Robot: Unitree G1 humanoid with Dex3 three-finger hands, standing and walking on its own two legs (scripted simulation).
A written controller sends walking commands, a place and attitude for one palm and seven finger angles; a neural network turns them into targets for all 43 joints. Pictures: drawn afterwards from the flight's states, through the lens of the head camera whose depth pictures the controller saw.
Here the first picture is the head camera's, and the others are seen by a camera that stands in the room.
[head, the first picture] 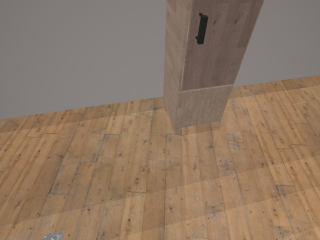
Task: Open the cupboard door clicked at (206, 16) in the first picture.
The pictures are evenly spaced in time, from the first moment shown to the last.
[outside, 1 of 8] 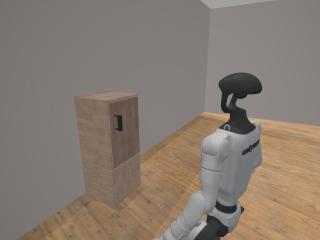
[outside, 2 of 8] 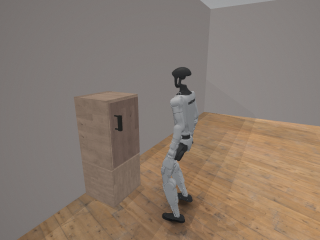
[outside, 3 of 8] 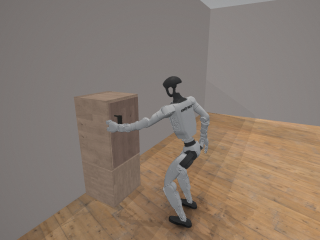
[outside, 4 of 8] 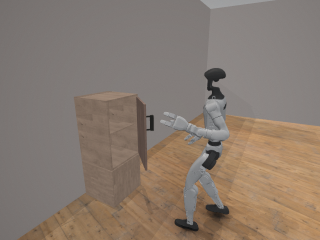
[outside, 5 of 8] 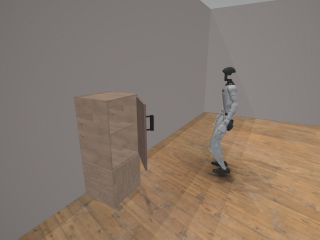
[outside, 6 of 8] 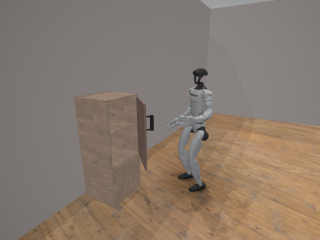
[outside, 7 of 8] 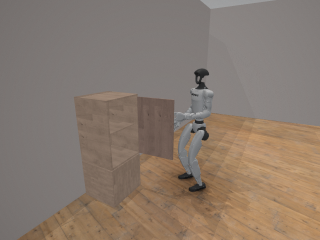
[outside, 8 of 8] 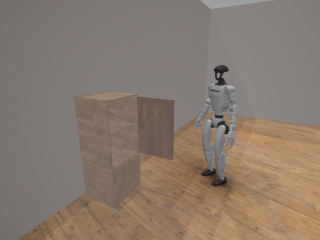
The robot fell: no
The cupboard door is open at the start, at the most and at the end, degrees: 0 94 94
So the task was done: yes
